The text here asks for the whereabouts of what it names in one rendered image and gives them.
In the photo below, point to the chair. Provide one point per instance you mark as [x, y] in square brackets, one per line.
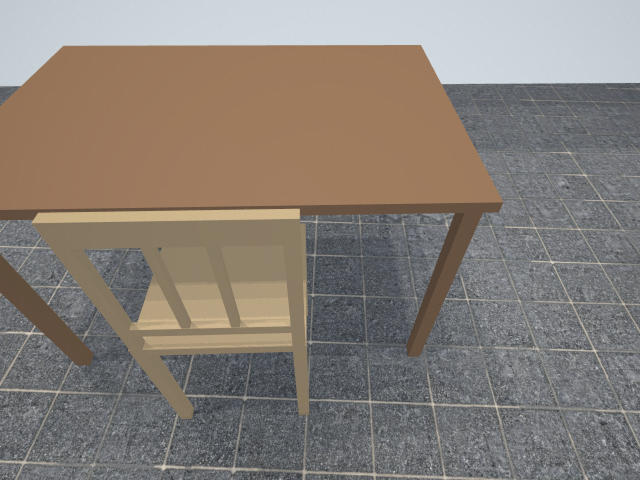
[225, 281]

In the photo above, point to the table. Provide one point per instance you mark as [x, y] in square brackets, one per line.
[327, 129]

